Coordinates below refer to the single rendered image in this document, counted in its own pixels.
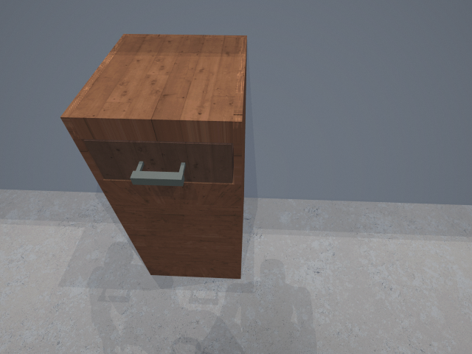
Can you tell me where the cabinet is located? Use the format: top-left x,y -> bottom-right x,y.
60,34 -> 247,279

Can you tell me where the drawer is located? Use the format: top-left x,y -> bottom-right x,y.
84,139 -> 234,183

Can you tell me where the handle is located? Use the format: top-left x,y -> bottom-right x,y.
130,162 -> 186,187

